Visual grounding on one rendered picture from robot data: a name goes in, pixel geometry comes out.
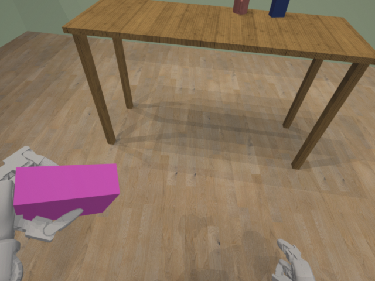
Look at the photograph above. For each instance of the table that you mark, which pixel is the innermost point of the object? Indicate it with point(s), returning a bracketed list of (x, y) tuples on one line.
[(316, 37)]

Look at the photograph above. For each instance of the sponge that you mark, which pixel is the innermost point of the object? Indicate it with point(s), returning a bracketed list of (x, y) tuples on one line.
[(52, 191)]

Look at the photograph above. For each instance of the robot right hand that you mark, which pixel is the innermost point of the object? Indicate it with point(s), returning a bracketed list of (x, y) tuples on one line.
[(299, 270)]

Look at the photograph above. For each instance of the robot left hand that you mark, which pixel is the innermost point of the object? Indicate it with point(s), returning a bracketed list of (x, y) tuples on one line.
[(39, 228)]

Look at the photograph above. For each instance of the robot left forearm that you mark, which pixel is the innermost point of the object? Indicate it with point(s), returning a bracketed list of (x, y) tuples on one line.
[(11, 268)]

